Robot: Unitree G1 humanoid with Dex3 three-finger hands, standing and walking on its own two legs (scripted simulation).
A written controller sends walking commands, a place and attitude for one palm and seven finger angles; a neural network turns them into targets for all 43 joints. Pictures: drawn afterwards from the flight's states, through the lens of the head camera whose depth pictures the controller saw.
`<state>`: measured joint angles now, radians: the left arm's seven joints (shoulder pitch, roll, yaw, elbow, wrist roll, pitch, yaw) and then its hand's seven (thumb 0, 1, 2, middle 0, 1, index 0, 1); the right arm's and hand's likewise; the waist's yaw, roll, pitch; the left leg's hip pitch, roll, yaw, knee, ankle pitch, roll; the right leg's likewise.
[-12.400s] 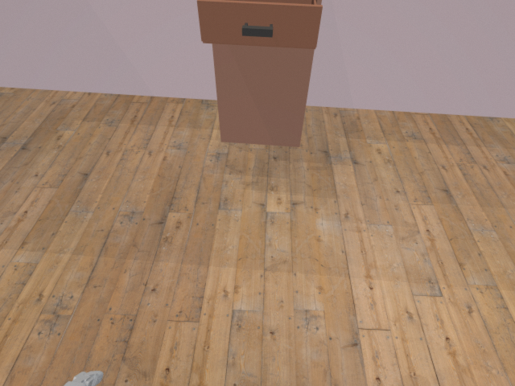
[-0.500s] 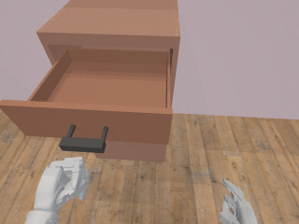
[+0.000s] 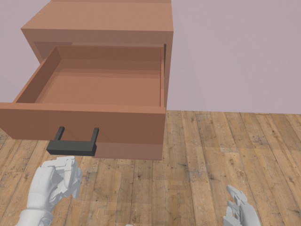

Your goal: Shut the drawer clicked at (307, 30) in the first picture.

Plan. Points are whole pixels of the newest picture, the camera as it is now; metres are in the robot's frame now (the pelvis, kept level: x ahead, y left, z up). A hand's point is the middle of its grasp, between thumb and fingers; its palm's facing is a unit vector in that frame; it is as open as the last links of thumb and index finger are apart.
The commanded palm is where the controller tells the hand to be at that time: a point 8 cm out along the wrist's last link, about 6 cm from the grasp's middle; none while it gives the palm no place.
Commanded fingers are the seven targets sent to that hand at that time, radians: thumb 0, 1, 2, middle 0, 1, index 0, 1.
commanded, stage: bring the fist close to the handle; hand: left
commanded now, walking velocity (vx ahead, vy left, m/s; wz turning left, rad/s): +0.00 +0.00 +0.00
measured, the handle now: (75, 139) +0.31 +0.21 +0.08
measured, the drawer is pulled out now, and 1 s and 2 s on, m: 0.30 0.25 0.12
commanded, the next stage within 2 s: push the drawer shut in 0.04 s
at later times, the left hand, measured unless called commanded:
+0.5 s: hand (77, 172) +0.23 +0.18 +0.08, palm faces -0.02 -1.00 -0.06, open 3.2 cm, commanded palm +0.22 +0.24 +0.08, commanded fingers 0.00 0.90 0.90 -1.40 -1.60 -1.40 -1.60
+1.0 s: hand (82, 153) +0.28 +0.18 +0.07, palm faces -0.02 -1.00 -0.05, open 2.8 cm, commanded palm +0.28 +0.23 +0.08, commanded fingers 0.00 0.90 0.90 -1.40 -1.60 -1.40 -1.60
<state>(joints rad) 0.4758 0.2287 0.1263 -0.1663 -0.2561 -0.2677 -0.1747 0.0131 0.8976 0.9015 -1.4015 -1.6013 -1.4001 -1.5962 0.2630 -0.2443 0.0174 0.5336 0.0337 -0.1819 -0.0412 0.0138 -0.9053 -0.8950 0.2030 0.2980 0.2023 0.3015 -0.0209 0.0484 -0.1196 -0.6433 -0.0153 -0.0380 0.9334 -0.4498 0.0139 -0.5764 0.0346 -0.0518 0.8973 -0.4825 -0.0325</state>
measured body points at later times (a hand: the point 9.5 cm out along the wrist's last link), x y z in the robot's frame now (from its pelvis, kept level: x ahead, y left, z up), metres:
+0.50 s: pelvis +0.00 +0.00 +0.00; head +0.03 -0.01 +0.45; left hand +0.22 +0.23 +0.08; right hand +0.17 -0.24 -0.08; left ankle +0.01 +0.11 -0.69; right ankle -0.02 -0.10 -0.69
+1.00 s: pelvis -0.03 +0.01 +0.00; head +0.01 +0.00 +0.45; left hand +0.27 +0.23 +0.08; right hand +0.14 -0.23 -0.08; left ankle +0.01 +0.11 -0.69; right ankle -0.02 -0.10 -0.69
